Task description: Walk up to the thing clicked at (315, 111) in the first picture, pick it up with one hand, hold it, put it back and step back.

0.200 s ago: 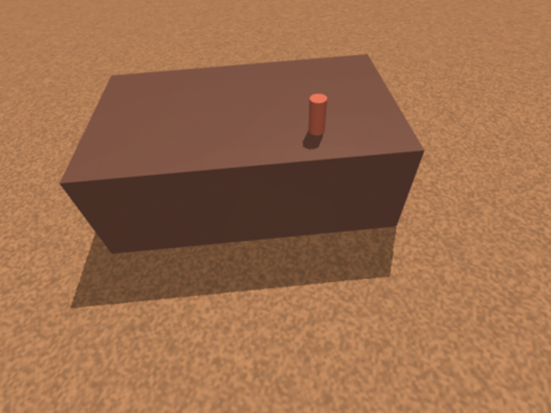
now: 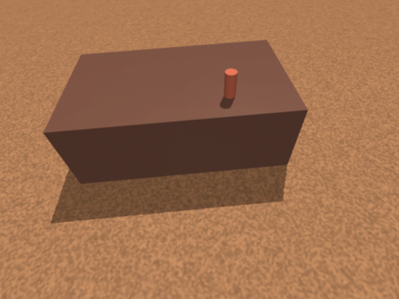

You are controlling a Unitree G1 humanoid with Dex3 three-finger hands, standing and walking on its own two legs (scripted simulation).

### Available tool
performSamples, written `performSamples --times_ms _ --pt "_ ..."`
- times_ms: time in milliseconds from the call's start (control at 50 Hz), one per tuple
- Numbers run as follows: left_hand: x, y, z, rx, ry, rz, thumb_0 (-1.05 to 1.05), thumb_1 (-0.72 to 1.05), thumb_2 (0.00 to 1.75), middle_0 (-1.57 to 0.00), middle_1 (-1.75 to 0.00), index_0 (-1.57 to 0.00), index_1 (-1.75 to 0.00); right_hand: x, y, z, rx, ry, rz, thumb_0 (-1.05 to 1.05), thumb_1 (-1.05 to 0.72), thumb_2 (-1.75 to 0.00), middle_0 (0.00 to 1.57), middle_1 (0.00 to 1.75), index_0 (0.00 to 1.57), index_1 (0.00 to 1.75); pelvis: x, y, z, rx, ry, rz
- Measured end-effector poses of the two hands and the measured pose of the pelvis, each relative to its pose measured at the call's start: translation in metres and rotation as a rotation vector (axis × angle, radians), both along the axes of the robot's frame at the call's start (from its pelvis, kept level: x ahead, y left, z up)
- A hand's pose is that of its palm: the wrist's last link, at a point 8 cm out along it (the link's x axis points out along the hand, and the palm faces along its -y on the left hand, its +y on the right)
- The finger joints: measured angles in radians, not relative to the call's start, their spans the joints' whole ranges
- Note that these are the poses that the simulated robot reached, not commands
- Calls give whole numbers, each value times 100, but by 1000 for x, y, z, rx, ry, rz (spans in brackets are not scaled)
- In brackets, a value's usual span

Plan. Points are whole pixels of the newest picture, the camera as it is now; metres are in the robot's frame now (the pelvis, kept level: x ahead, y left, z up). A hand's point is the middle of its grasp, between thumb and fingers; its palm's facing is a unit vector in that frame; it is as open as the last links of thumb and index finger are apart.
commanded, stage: stand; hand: right
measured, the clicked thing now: (230, 84) +1.15 -0.13 -0.26
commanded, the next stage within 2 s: walk up in 0.92 s
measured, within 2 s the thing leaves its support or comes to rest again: neither
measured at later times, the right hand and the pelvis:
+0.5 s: hand out of the picture +0.08 -0.25 -0.16, palm faces -0.05 +0.94 -0.33, open 7.4 cm; pelvis +0.00 +0.00 +0.00, yaw +0 degrees
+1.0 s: hand out of the picture +0.09 -0.25 -0.16, palm faces -0.04 +0.94 -0.33, open 7.4 cm; pelvis +0.01 +0.00 +0.00, yaw +1 degrees
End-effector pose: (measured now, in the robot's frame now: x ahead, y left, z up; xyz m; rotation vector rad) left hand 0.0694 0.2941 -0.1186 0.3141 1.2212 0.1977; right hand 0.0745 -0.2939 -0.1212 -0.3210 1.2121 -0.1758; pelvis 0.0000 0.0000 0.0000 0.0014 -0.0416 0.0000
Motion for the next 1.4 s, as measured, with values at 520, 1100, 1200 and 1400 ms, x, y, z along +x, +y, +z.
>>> performSamples --times_ms 520,1100,1200,1400 --pt "0 3 1 3 9 10 0 90 90 -21 -30 -21 -30 3 2 0 -1 13 6 0 -90 -90 20 30 20 30 5 2 1 1 4 5" --pt "9 17 0 36 -39 23 0 90 90 -21 -30 -21 -30 7 -24 -7 0 -6 -3 0 -90 -90 20 30 20 30 28 -9 -14 13 9 14" --pt "8 13 5 61 -38 54 0 90 90 -21 -30 -21 -30 30 -39 -10 -15 49 15 0 -90 -90 20 30 20 30 57 -20 -16 -10 16 39" --pt "12 20 -2 57 94 127 0 90 90 -21 -30 -21 -30 172 -14 -4 2 -73 161 1 -90 -90 20 30 20 30 120 -7 -21 -18 -5 71"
